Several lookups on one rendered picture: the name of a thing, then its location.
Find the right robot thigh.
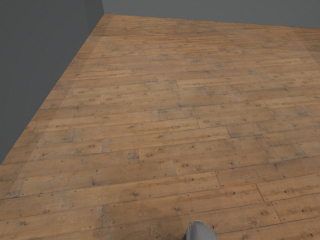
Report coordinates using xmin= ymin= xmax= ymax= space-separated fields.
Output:
xmin=186 ymin=223 xmax=218 ymax=240

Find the robot right shin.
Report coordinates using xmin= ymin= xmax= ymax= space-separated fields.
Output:
xmin=192 ymin=220 xmax=204 ymax=225

